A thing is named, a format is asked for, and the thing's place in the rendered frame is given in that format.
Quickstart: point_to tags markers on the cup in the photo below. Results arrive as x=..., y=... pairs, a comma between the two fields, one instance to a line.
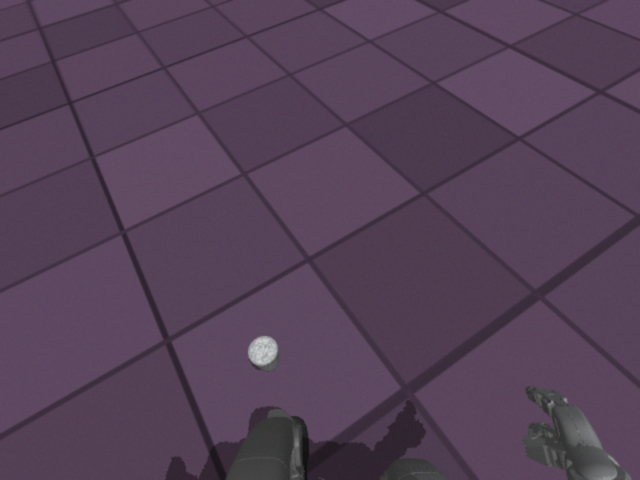
x=264, y=353

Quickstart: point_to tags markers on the left robot foot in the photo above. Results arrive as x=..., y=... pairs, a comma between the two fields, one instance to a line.
x=305, y=446

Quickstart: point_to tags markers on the right robot arm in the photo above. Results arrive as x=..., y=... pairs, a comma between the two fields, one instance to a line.
x=587, y=462

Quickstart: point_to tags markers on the right robot hand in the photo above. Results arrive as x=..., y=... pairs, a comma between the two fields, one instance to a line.
x=547, y=444

